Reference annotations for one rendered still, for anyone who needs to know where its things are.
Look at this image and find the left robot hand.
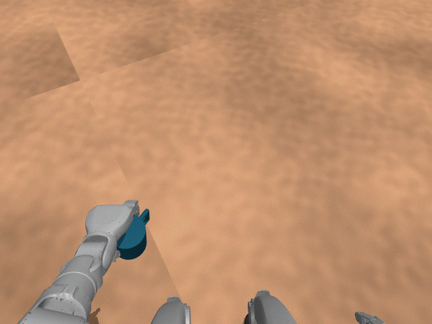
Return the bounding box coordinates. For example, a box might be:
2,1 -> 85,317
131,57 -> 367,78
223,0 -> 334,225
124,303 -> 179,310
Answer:
85,200 -> 140,262

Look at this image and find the left robot arm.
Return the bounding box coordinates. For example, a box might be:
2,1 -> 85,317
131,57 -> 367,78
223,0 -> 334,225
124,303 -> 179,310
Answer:
17,231 -> 117,324

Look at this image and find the right robot hand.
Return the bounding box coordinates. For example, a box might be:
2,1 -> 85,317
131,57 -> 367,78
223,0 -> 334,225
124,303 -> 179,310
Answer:
355,311 -> 385,324

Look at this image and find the mug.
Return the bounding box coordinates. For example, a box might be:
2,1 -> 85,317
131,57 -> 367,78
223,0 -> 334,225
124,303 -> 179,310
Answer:
117,209 -> 150,260

